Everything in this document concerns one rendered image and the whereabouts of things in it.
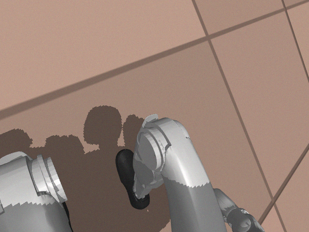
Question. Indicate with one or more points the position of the right robot hand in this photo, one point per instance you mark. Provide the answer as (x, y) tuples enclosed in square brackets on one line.
[(225, 203)]

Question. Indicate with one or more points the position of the right robot arm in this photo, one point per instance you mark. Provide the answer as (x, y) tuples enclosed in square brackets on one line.
[(241, 221)]

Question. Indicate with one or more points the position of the right robot foot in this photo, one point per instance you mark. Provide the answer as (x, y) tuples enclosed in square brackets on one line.
[(124, 165)]

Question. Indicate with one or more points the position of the left robot foot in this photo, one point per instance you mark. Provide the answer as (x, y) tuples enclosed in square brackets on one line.
[(67, 212)]

